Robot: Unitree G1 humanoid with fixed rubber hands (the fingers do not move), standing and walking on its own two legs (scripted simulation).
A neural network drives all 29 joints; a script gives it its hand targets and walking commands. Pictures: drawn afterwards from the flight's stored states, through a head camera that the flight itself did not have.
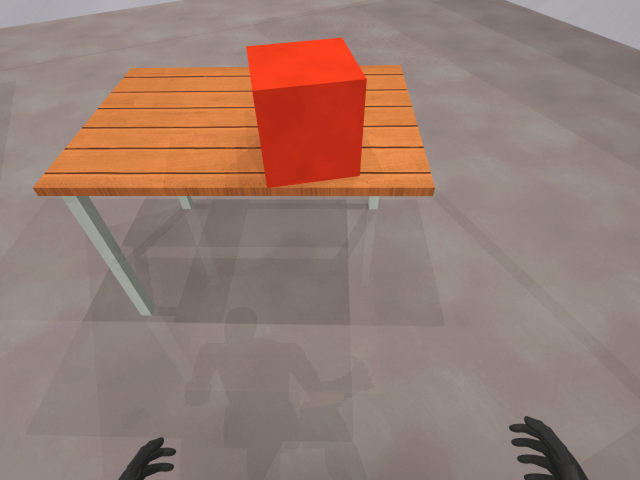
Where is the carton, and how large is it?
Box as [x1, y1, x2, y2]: [246, 38, 366, 187]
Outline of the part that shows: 342,38 246,46 267,187 359,175 366,78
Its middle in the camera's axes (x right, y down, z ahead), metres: -0.03 -0.31 +0.93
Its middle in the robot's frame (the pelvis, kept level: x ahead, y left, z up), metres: +0.90 +0.07 +0.00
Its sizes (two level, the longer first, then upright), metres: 0.230 0.227 0.243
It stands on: a table, 0.64 m high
